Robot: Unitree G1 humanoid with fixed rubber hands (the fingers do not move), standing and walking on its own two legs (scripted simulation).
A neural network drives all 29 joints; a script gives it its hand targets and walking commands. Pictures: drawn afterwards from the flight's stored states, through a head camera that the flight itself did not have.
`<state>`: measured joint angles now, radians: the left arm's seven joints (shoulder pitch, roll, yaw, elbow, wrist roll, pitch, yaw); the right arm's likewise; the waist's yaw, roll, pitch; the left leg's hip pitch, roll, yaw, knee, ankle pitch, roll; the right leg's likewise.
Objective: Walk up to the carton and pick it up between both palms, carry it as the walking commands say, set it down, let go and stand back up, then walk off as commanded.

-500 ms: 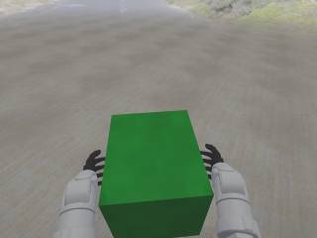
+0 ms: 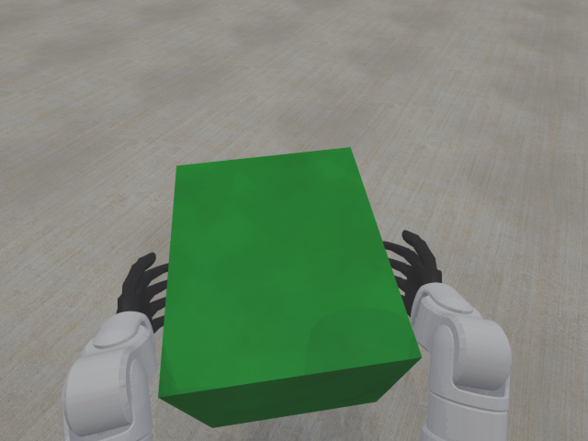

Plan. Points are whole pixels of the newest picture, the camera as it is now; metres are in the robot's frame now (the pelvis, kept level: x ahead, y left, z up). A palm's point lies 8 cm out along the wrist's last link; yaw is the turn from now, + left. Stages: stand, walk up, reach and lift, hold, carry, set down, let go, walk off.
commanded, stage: carry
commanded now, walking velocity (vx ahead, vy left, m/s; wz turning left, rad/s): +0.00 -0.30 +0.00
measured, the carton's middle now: (280, 289) +0.33 +0.02 +0.03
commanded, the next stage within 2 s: none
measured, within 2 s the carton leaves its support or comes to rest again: neither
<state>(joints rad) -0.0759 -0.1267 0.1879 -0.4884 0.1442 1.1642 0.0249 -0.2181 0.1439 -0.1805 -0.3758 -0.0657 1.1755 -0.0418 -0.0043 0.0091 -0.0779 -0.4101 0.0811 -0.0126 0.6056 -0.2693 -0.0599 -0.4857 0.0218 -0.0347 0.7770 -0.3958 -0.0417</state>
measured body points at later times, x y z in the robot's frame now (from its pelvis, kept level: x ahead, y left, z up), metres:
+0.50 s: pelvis -0.05 -0.10 +0.00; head -0.06 -0.08 +0.45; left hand +0.19 +0.09 +0.08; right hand +0.23 -0.25 +0.10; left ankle -0.07 +0.04 -0.72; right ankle -0.01 -0.19 -0.68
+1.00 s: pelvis -0.10 -0.25 -0.01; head -0.12 -0.23 +0.44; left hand +0.13 -0.05 +0.08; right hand +0.18 -0.38 +0.10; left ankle -0.14 -0.13 -0.70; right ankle -0.01 -0.27 -0.72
